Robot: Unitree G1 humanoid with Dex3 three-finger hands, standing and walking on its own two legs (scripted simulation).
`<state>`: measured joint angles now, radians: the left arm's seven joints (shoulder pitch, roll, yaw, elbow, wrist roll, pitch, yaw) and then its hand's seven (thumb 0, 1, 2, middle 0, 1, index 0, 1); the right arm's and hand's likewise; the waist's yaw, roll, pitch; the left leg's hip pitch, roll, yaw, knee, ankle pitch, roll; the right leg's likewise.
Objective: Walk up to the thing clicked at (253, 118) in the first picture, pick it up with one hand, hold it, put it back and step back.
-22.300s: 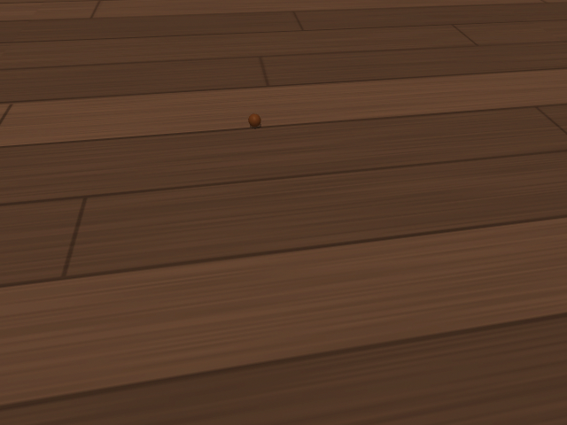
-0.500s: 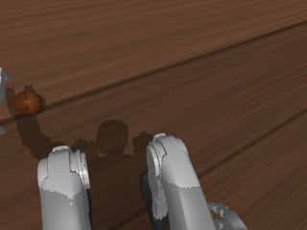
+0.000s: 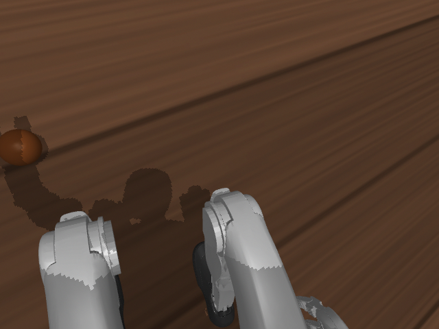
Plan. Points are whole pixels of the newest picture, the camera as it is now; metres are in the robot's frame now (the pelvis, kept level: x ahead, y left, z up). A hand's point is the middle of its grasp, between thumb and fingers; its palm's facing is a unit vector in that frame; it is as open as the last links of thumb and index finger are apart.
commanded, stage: rise first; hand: left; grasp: from above
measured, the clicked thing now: (20, 147) +0.48 +0.30 -0.29
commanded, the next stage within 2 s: approach in 0.58 s
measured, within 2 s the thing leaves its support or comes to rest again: neither
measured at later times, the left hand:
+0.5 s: hand out of the picture +0.44 +0.34 -0.17, palm faces -0.43 -0.10 -0.90, open 14.2 cm
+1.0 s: hand out of the picture +0.47 +0.30 -0.17, palm faces -0.41 -0.07 -0.91, open 14.1 cm
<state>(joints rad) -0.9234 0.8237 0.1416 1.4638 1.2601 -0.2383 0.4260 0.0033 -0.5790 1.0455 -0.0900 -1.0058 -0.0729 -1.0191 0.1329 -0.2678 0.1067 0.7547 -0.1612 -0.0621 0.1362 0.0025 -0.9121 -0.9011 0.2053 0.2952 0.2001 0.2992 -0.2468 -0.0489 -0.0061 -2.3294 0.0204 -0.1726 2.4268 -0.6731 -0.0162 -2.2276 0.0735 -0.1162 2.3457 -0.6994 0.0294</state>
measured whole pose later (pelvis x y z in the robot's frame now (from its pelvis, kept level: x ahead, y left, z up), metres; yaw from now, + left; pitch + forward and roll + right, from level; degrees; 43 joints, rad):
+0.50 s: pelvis +0.00 +0.00 +0.00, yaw +0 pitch +32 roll -9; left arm -0.93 0.83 0.13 1.45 1.25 -0.23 0.40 0.00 -0.57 1.03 -0.09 -1.01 -0.08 -1.02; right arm 0.13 -0.27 0.12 0.74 -0.15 -0.06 0.14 0.00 -0.91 -0.90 0.21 0.30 0.20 0.30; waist -0.25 -0.04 -0.02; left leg -2.33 0.02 -0.18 2.42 -0.67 -0.01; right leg -2.22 0.07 -0.12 2.34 -0.70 0.03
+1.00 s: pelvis +0.00 +0.00 +0.00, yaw +0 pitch +33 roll -9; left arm -1.02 0.78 0.03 1.50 1.26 -0.21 0.44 0.00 -0.56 1.02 -0.09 -1.05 -0.09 -1.05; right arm 0.13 -0.27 0.13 0.74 -0.16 -0.08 0.14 0.00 -0.91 -0.90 0.21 0.30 0.20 0.30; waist -0.27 -0.05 -0.02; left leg -2.34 0.02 -0.18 2.41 -0.66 -0.02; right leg -2.24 0.07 -0.12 2.34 -0.69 0.03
